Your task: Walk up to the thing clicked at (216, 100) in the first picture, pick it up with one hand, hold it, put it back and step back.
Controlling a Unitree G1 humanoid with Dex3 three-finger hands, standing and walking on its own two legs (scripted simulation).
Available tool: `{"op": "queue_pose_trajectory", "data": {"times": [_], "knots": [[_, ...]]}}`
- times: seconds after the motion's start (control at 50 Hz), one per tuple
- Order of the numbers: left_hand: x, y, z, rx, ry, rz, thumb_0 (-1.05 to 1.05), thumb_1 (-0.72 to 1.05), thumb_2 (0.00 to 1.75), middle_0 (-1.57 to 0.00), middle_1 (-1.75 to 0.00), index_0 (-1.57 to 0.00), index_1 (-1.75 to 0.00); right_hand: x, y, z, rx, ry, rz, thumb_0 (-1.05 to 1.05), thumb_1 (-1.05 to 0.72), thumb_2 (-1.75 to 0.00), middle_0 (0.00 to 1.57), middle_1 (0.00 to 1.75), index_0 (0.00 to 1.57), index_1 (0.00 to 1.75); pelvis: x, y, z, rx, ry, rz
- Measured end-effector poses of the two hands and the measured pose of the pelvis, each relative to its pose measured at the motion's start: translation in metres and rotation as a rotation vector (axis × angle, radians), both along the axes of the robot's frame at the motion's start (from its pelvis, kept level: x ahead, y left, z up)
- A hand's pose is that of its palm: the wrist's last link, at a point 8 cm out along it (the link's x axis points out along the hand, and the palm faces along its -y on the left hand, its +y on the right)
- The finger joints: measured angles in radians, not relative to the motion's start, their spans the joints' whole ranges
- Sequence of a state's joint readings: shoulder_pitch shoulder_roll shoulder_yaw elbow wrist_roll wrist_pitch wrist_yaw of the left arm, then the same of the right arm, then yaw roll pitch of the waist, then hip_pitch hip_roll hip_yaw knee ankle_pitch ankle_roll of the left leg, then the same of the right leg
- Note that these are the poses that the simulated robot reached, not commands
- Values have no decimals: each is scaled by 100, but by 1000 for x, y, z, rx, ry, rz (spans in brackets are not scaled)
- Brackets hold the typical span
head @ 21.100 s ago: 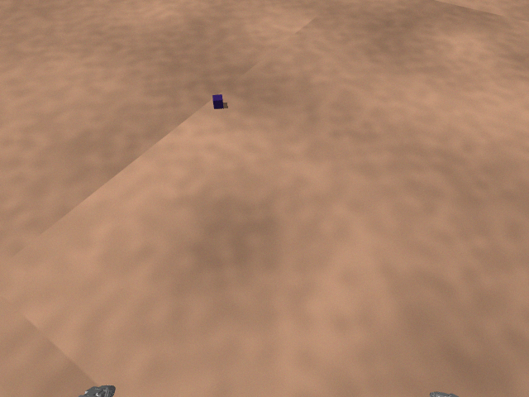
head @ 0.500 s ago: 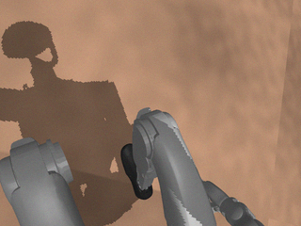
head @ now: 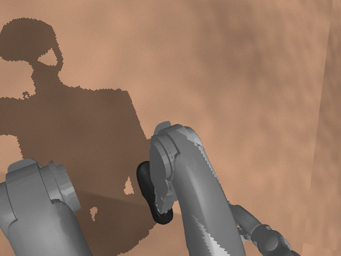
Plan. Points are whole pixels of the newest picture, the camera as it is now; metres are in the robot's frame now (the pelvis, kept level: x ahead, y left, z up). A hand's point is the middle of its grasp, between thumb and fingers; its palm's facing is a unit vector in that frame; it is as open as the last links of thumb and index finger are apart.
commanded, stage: close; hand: left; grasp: from above
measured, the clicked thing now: out of the picture +0.42 +0.36 -0.27
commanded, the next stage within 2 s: settle in 0.50 s
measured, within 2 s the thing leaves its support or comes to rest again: leaves its support in 0.88 s
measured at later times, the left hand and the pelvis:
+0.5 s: hand out of the picture +0.40 +0.36 -0.25, palm faces -0.44 -0.14 -0.89, open 9.2 cm; pelvis -0.01 +0.00 +0.00, yaw +0 degrees
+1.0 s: hand out of the picture +0.41 +0.37 -0.22, palm faces -0.42 -0.15 -0.89, open 9.0 cm; pelvis +0.00 +0.00 +0.00, yaw +1 degrees
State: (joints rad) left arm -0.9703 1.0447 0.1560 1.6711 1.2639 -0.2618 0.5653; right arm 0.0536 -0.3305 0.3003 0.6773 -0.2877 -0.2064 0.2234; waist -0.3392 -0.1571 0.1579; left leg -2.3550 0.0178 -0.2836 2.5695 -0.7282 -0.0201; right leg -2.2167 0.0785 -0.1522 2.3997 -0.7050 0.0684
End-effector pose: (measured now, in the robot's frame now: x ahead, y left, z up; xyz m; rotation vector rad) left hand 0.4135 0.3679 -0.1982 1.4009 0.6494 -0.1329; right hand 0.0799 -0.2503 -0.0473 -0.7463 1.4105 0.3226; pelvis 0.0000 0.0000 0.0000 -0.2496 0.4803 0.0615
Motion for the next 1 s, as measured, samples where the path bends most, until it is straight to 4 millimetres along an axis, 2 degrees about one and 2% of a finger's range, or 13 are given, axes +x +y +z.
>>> {"op": "queue_pose_trajectory", "data": {"times": [0.3, 0.5, 0.8, 0.9, 1.0], "knots": [[-11, -2, 6, -36, -17, -75, 0, 11, 65, -54, -72, -59, -69, 14, 3, -7, 0, -17, 43, 0, -90, -89, 20, 30, 20, 29, -4, -2, -1, 1, -27, 0], [-9, -5, 8, 5, -39, -99, 0, 13, 55, -64, -68, -67, -63, 9, 0, -6, -14, -29, 48, 0, -90, -89, 20, 30, 20, 29, -5, -1, -4, 4, -28, -6], [2, 3, 9, 8, -29, -18, 0, 11, 51, -70, -61, -74, -56, 0, -2, 1, -18, -20, 15, 0, -91, -90, 20, 30, 20, 29, -3, 0, -3, -1, -11, -3], [5, 5, 16, 12, -31, -33, 0, 11, 51, -71, -60, -75, -56, 1, -2, -1, -7, -12, -5, 0, -91, -90, 20, 30, 20, 29, 0, 0, -1, 1, 7, 1], [5, 10, 32, 24, -46, -44, 0, 11, 51, -72, -59, -76, -54, 9, -4, -5, 11, -23, -34, 0, -91, -90, 21, 30, 20, 29, 2, -1, 3, 7, 29, 9]]}}
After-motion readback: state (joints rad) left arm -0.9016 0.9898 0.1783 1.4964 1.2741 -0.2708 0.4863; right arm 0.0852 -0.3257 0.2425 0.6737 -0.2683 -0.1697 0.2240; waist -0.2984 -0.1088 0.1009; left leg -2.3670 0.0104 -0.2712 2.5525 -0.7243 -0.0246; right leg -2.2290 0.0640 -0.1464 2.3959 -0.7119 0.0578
